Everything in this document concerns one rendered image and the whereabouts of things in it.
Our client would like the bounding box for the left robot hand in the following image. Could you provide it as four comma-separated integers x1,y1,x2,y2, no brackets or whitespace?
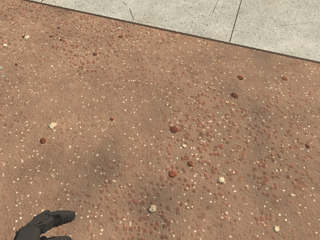
14,210,76,240

